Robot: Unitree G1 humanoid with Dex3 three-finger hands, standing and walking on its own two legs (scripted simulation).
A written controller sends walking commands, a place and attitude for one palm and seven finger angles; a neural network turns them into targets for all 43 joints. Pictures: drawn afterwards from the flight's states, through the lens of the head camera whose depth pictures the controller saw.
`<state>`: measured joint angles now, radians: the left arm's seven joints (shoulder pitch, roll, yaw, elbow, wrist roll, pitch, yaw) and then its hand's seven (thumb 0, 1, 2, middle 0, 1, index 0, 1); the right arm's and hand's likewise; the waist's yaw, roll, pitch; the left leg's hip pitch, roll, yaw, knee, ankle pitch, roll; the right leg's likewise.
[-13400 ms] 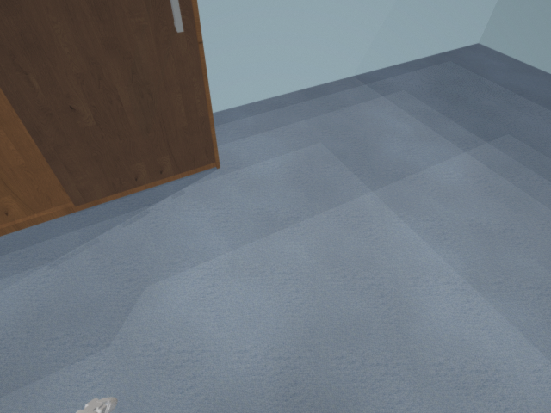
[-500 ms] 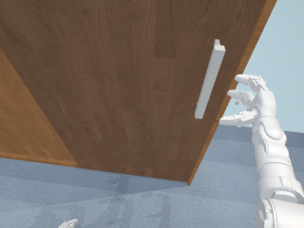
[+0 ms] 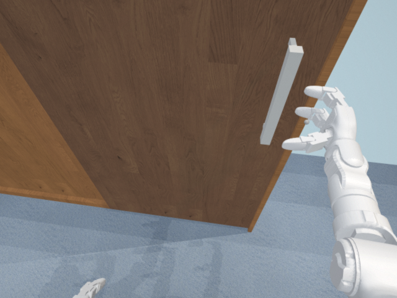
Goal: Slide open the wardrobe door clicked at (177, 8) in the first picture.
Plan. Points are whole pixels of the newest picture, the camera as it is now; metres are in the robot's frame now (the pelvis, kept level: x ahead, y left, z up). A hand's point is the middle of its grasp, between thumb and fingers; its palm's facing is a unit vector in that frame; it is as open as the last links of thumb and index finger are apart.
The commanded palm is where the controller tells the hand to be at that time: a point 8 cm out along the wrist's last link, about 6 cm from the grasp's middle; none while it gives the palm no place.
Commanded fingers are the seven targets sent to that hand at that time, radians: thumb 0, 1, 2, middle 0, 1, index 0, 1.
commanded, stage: move the hooked fingers beside the handle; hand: right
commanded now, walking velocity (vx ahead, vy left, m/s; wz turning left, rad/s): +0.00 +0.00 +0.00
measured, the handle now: (276, 97) +0.52 -0.10 +0.13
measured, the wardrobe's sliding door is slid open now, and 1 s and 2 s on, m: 0.00 0.00 0.00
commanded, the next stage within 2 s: feel for the door with the fingertips in 0.72 s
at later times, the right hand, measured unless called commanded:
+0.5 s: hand (309, 121) +0.45 -0.16 +0.13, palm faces +0.04 +1.00 +0.01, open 14.0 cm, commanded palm +0.42 -0.21 +0.14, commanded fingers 0.00 0.50 -0.30 0.30 1.20 0.30 1.20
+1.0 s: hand (302, 119) +0.45 -0.14 +0.14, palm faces +0.02 +1.00 -0.01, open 14.0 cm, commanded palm +0.42 -0.19 +0.14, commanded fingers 0.00 0.50 -0.30 0.30 1.20 0.30 1.20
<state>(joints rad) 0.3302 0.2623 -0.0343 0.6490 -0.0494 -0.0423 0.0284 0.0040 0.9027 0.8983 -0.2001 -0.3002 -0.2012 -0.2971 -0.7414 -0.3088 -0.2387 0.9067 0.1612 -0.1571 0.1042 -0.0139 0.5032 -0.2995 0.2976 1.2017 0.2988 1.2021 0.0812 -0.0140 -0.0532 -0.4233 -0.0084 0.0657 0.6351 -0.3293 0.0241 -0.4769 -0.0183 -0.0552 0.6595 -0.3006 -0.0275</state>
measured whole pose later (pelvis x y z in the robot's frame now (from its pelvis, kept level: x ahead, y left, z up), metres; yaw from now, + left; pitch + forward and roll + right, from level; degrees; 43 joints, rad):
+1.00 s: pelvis +0.01 +0.01 +0.00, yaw +0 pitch +6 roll +1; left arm 0.32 0.26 -0.03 0.65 -0.05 -0.01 0.03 0.00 0.90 0.90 -0.20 -0.30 -0.20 -0.30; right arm -0.67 -0.28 -0.19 0.77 0.16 -0.13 0.08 -0.02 0.50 -0.30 0.30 1.20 0.30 1.20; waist 0.06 -0.02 -0.05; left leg -0.38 -0.02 0.07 0.61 -0.34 0.03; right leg -0.44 -0.02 -0.04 0.64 -0.31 -0.02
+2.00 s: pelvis +0.01 +0.00 +0.00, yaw +1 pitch +8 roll +1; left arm 0.38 0.25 -0.02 0.65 -0.04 -0.03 0.00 0.00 0.90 0.90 -0.20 -0.30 -0.20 -0.30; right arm -0.75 -0.27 -0.22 0.91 0.15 -0.19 0.06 -0.01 0.50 -0.30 0.32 1.22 0.32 1.21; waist 0.09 -0.02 -0.08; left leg -0.43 -0.02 0.05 0.63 -0.33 0.03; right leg -0.49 -0.03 -0.06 0.66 -0.32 -0.02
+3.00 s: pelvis +0.01 +0.01 +0.00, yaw +0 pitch +6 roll +0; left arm 0.32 0.24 -0.01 0.66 -0.03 -0.03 -0.01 0.00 0.90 0.90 -0.20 -0.30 -0.20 -0.30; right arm -0.70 -0.16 -0.11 0.75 0.13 -0.11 -0.08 -0.01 0.50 -0.30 0.24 1.19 0.23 1.18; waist 0.05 -0.02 -0.06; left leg -0.38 -0.02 0.07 0.60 -0.34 0.04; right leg -0.43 -0.02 -0.04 0.63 -0.30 -0.01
